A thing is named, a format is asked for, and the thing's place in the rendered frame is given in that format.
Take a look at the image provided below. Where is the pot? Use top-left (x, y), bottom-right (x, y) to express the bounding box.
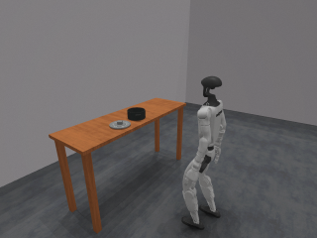
top-left (127, 107), bottom-right (146, 121)

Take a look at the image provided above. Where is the robot head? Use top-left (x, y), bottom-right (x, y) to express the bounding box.
top-left (201, 76), bottom-right (222, 107)

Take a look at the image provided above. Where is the table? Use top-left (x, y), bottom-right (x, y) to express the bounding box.
top-left (49, 97), bottom-right (186, 233)

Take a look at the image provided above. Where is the robot right forearm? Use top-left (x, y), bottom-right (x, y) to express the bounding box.
top-left (213, 128), bottom-right (226, 149)

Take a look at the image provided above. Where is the robot left forearm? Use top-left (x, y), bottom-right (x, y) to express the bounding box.
top-left (191, 138), bottom-right (208, 172)

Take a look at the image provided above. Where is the lid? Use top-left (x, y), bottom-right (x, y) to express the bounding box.
top-left (109, 120), bottom-right (131, 129)

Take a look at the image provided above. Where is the robot right upper arm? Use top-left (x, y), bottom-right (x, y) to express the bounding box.
top-left (218, 100), bottom-right (227, 131)

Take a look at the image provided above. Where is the robot torso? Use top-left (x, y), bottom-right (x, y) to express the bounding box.
top-left (197, 102), bottom-right (223, 164)

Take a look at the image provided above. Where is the robot left upper arm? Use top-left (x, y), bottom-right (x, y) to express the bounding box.
top-left (197, 106), bottom-right (212, 146)

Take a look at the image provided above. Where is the robot right hand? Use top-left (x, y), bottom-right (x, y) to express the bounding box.
top-left (214, 148), bottom-right (221, 164)

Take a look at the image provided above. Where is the robot left hand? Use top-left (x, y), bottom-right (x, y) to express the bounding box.
top-left (184, 169), bottom-right (199, 189)

